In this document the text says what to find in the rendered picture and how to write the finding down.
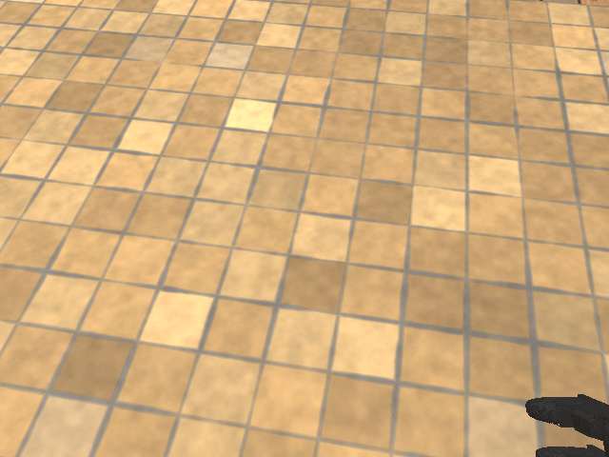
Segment right robot hand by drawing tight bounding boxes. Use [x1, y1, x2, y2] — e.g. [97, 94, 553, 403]
[525, 394, 609, 457]

